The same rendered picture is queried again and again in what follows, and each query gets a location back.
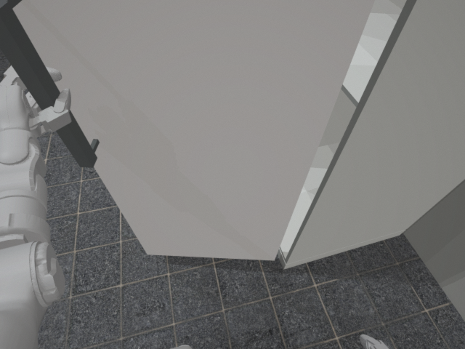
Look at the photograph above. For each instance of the left robot hand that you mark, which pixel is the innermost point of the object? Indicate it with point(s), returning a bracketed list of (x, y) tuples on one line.
[(17, 108)]

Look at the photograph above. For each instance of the right robot hand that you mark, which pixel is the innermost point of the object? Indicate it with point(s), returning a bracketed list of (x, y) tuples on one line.
[(370, 343)]

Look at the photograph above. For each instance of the robot left upper arm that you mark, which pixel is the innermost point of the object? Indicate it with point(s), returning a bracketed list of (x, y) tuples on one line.
[(31, 278)]

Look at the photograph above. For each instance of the fridge door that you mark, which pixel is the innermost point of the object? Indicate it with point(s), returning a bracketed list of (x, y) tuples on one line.
[(209, 113)]

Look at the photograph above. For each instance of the handle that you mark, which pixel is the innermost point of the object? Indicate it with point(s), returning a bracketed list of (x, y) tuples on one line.
[(22, 55)]

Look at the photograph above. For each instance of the left robot forearm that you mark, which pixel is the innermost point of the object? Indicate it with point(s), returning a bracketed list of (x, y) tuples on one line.
[(23, 190)]

